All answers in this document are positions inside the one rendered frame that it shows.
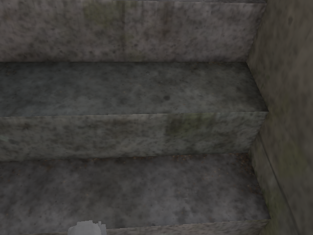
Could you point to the left robot thigh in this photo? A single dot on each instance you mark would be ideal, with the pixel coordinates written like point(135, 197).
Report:
point(87, 227)

